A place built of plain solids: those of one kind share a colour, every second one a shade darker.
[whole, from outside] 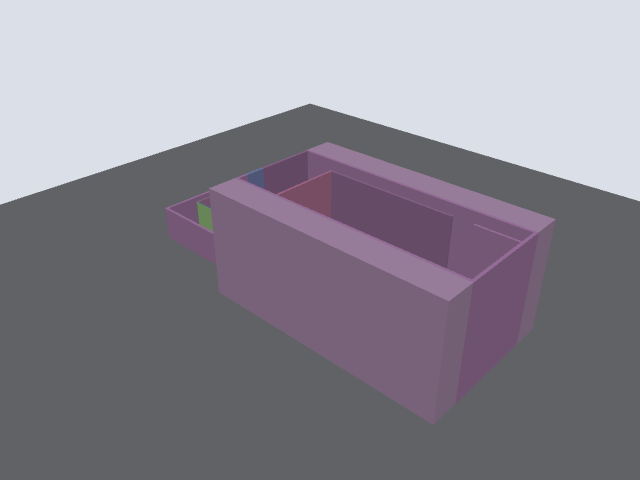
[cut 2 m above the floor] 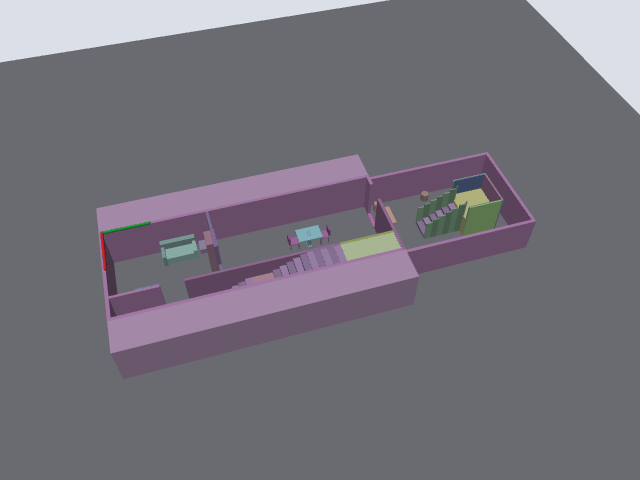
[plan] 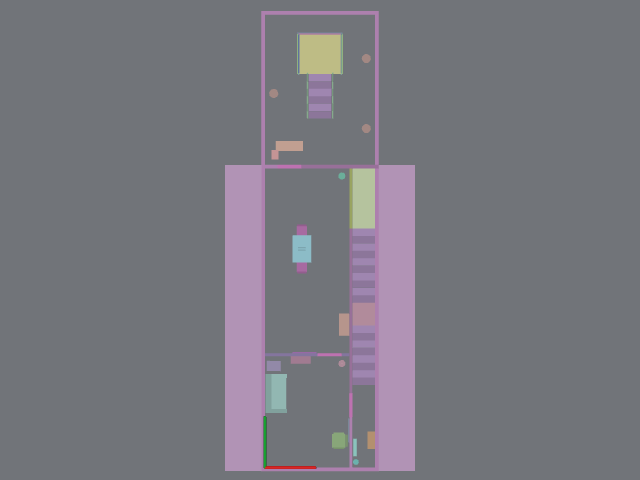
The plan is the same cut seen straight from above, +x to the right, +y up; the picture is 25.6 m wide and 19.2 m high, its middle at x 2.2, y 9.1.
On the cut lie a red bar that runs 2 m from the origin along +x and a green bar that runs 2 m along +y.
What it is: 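A terraced town house, two up and two down, 4.4 m between the party walls, 12.0 m deep; a hall 0.91 m wide; a stair of 19 risers of 151 mm on goings of 297 mm, 0.91 m wide, straight between the party wall and the hall's partition, arriving straight on the upper floor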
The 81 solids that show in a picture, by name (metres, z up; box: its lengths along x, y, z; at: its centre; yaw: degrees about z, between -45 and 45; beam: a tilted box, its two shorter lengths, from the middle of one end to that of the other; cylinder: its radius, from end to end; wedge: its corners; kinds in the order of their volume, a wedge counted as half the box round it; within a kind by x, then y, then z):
{
 "neighbour_1": {"box": [1.46, 12.24, 5.52], "at": [-0.87, 5.98, 2.71]},
 "neighbour_2": {"box": [1.46, 12.24, 5.52], "at": [5.27, 5.98, 2.71]},
 "wall_1": {"box": [0.15, 12.26, 5.52], "at": [-0.07, 5.98, 2.71]},
 "wall_2": {"box": [0.15, 6.3, 1.85], "at": [-0.07, 15.11, 0.88]},
 "wall_3": {"box": [0.65, 0.15, 5.52], "at": [0.18, 12.04, 2.71]},
 "wall_4": {"box": [4.7, 0.15, 5.52], "at": [2.2, -0.07, 2.71]},
 "wall_5": {"box": [4.7, 0.15, 1.85], "at": [2.2, 18.19, 0.88]},
 "wall_6": {"box": [3.1, 0.15, 5.52], "at": [3.0, 12.04, 2.71]},
 "wall_7": {"box": [0.12, 2.0, 5.52], "at": [3.44, 1.0, 2.71]},
 "wall_8": {"box": [0.12, 6.59, 5.52], "at": [3.44, 6.27, 2.71]},
 "wall_9": {"box": [0.15, 12.26, 5.52], "at": [4.48, 5.98, 2.71]},
 "wall_10": {"box": [0.15, 6.3, 1.85], "at": [4.48, 15.11, 0.88]},
 "tread_1": {"box": [0.91, 0.3, 0.2], "at": [2.2, 14.11, 0.05]},
 "tread_2": {"box": [0.91, 0.3, 0.35], "at": [2.2, 14.41, 0.13]},
 "tread_3": {"box": [0.91, 0.3, 0.5], "at": [2.2, 14.7, 0.2]},
 "tread_4": {"box": [0.91, 0.3, 0.65], "at": [2.2, 15.0, 0.28]},
 "tread_5": {"box": [0.91, 0.3, 0.8], "at": [2.2, 15.3, 0.35]},
 "tread_6": {"box": [0.91, 0.3, 0.96], "at": [2.2, 15.59, 0.43]},
 "tread_7": {"box": [0.91, 0.3, 0.2], "at": [3.95, 3.45, 0.05]},
 "tread_8": {"box": [0.91, 0.3, 0.35], "at": [3.95, 3.75, 0.13]},
 "tread_9": {"box": [0.91, 0.3, 0.5], "at": [3.95, 4.04, 0.2]},
 "tread_10": {"box": [0.91, 0.3, 0.65], "at": [3.95, 4.34, 0.28]},
 "tread_11": {"box": [0.91, 0.3, 0.8], "at": [3.95, 4.64, 0.35]},
 "tread_12": {"box": [0.91, 0.3, 0.96], "at": [3.95, 4.93, 0.43]},
 "tread_13": {"box": [0.91, 0.3, 1.11], "at": [3.95, 5.23, 0.5]},
 "tread_14": {"box": [0.91, 0.3, 1.26], "at": [3.95, 5.53, 0.58]},
 "tread_15": {"box": [0.91, 0.3, 1.41], "at": [3.95, 6.74, 0.65]},
 "tread_16": {"box": [0.91, 0.3, 1.56], "at": [3.95, 7.03, 0.73]},
 "tread_17": {"box": [0.91, 0.3, 1.71], "at": [3.95, 7.33, 0.81]},
 "tread_18": {"box": [0.91, 0.3, 1.86], "at": [3.95, 7.63, 0.88]},
 "tread_19": {"box": [0.91, 0.3, 2.01], "at": [3.95, 7.93, 0.96]},
 "tread_20": {"box": [0.91, 0.3, 2.16], "at": [3.95, 8.22, 1.03]},
 "tread_21": {"box": [0.91, 0.3, 2.31], "at": [3.95, 8.52, 1.11]},
 "tread_22": {"box": [0.91, 0.3, 2.47], "at": [3.95, 8.82, 1.18]},
 "tread_23": {"box": [0.91, 0.3, 2.62], "at": [3.95, 9.11, 1.26]},
 "tread_24": {"box": [0.91, 0.3, 2.77], "at": [3.95, 9.41, 1.33]},
 "under_landing_1": {"box": [0.91, 2.4, 2.82], "at": [3.95, 10.76, 1.36]},
 "plat_1": {"box": [1.71, 1.6, 1.11], "at": [2.2, 16.54, 0.5]},
 "bedroom_front_wall_1": {"box": [3.44, 0.12, 2.7], "at": [1.72, 9.5, 4.12]},
 "half_landing_1": {"box": [0.91, 0.91, 1.26], "at": [3.95, 6.13, 0.58]},
 "partition_low_beyond_1": {"box": [0.12, 2.4, 2.82], "at": [3.44, 10.76, 1.36]},
 "sofa_1": {"box": [0.24, 1.56, 0.83], "at": [0.14, 2.96, 0.36]},
 "sofa_2": {"box": [0.86, 0.16, 0.65], "at": [0.45, 2.26, 0.28]},
 "sofa_3": {"box": [0.86, 0.16, 0.65], "at": [0.45, 3.66, 0.28]},
 "sofa_4": {"box": [0.65, 1.24, 0.37], "at": [0.53, 2.96, 0.24]},
 "kitchen_wall_1": {"box": [2.1, 0.12, 2.82], "at": [1.05, 4.51, 1.36]},
 "shelf_1": {"box": [0.8, 0.3, 1.95], "at": [1.43, 4.3, 0.93]},
 "back_wall_over_door_1": {"box": [0.97, 0.15, 2.74], "at": [0.98, 12.04, 4.1]},
 "guard_ground_1": {"box": [0.06, 1.6, 2.01], "at": [1.32, 16.54, 0.95]},
 "guard_ground_2": {"box": [0.06, 1.6, 2.01], "at": [3.09, 16.54, 0.95]},
 "dresser_1": {"box": [0.42, 0.9, 0.92], "at": [3.17, 5.71, 0.41]},
 "piece_1": {"box": [0.06, 0.3, 1.1], "at": [1.7, 14.11, 0.5]},
 "piece_2": {"box": [0.06, 0.3, 1.25], "at": [1.7, 14.41, 0.58]},
 "piece_3": {"box": [0.06, 0.3, 1.4], "at": [1.7, 14.7, 0.65]},
 "piece_4": {"box": [0.06, 0.3, 1.55], "at": [1.7, 15.0, 0.73]},
 "piece_5": {"box": [0.06, 0.3, 1.7], "at": [1.7, 15.3, 0.8]},
 "piece_6": {"box": [0.06, 0.3, 1.86], "at": [1.7, 15.59, 0.88]},
 "piece_7": {"box": [0.06, 0.3, 1.1], "at": [2.71, 14.11, 0.5]},
 "piece_8": {"box": [0.06, 0.3, 1.25], "at": [2.71, 14.41, 0.58]},
 "piece_9": {"box": [0.06, 0.3, 1.4], "at": [2.71, 14.7, 0.65]},
 "piece_10": {"box": [0.06, 0.3, 1.55], "at": [2.71, 15.0, 0.73]},
 "piece_11": {"box": [0.06, 0.3, 1.7], "at": [2.71, 15.3, 0.8]},
 "piece_12": {"box": [0.06, 0.3, 1.86], "at": [2.71, 15.59, 0.88]},
 "guard_far_ground_1": {"box": [1.83, 0.06, 2.01], "at": [2.2, 17.37, 0.95]},
 "plant_pot_1": {"cylinder": 0.18, "from": [0.35, 14.96, 0.0], "to": [0.35, 14.96, 0.38]},
 "plant_pot_2": {"cylinder": 0.18, "from": [4.05, 13.56, 0.0], "to": [4.05, 13.56, 0.38]},
 "plant_pot_3": {"cylinder": 0.18, "from": [4.05, 16.36, 0.0], "to": [4.05, 16.36, 0.38]},
 "shoe_rack_1": {"box": [0.3, 0.7, 0.5], "at": [4.25, 1.09, 0.2]},
 "guard_far_whole_1": {"box": [1.71, 0.06, 0.9], "at": [2.2, 17.34, 1.51]},
 "yard_step_1": {"box": [1.09, 0.41, 0.2], "at": [0.98, 12.86, 0.05]},
 "guard_whole_1": {"box": [0.06, 1.6, 0.9], "at": [1.35, 16.54, 1.51]},
 "box_cardboard_1": {"box": [0.57, 0.41, 0.33], "at": [0.35, 4.06, 0.12], "yaw": -1.0},
 "meeting_table_1": {"box": [0.75, 1.1, 0.07], "at": [1.48, 8.74, 0.7]},
 "radiator_1": {"box": [0.14, 0.7, 0.6], "at": [3.6, 0.8, 0.42]},
 "bin_recycle_1": {"box": [0.28, 0.38, 0.55], "at": [0.4, 12.51, 0.23]},
 "armchair_shell_1": {"box": [0.54, 0.55, 0.1], "at": [2.94, 1.07, 0.4]},
 "threshold_1": {"box": [0.95, 0.16, 0.08], "at": [0.98, 12.04, -0.01]},
 "threshold_2": {"box": [0.98, 0.13, 0.07], "at": [2.59, 4.51, -0.01]},
 "threshold_3": {"box": [0.13, 0.97, 0.07], "at": [3.44, 2.49, -0.01]},
 "side_chair_1": {"box": [0.42, 0.42, 0.04], "at": [1.48, 8.04, 0.43]},
 "side_chair_2": {"box": [0.42, 0.42, 0.04], "at": [1.48, 9.44, 0.43]}
}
